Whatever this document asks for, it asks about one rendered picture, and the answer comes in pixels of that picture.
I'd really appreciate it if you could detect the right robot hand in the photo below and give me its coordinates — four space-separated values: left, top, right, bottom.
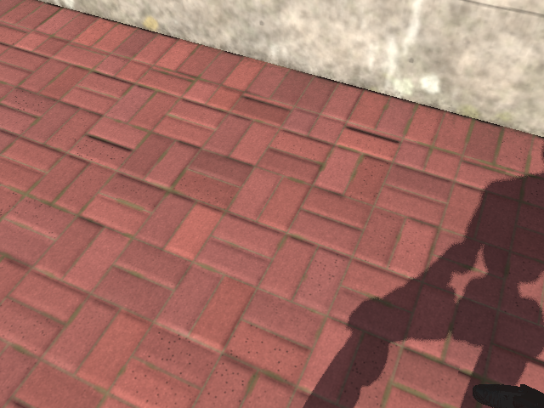
473 384 544 408

